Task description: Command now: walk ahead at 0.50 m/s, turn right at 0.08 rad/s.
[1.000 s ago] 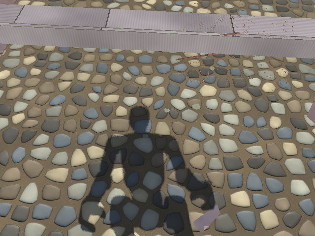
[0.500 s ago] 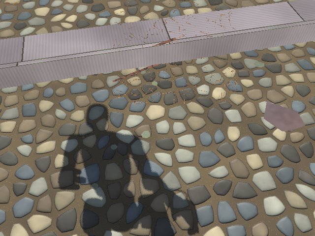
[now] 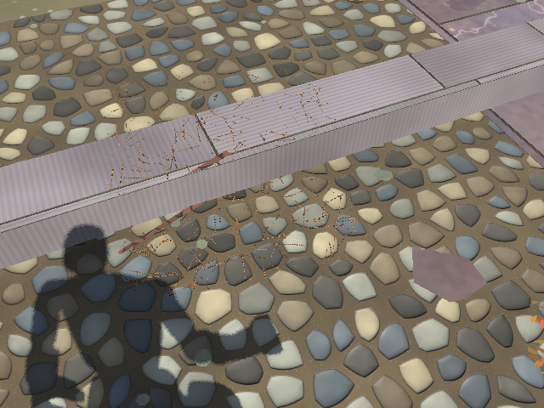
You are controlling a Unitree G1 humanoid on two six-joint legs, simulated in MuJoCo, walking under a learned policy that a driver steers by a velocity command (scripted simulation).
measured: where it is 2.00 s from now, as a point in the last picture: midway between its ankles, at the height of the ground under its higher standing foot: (163, 360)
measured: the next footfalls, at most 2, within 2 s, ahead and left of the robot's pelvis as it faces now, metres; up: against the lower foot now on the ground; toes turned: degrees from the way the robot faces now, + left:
right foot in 0.34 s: +0.34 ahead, -0.12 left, +0.00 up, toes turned +11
left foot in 0.76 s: +0.26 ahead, +0.14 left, +0.00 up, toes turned +25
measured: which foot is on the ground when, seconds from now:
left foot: down 0.00-0.36, up 0.38-0.74, down 0.76-1.00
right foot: up 0.00-0.32, down 0.34-0.76, up 0.78-1.00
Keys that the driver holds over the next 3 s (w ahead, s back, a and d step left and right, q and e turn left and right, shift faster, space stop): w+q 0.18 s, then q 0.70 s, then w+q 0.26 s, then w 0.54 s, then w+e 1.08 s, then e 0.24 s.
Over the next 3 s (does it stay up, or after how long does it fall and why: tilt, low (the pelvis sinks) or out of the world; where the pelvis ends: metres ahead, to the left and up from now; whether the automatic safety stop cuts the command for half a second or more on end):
stays up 1.04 0.58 0.14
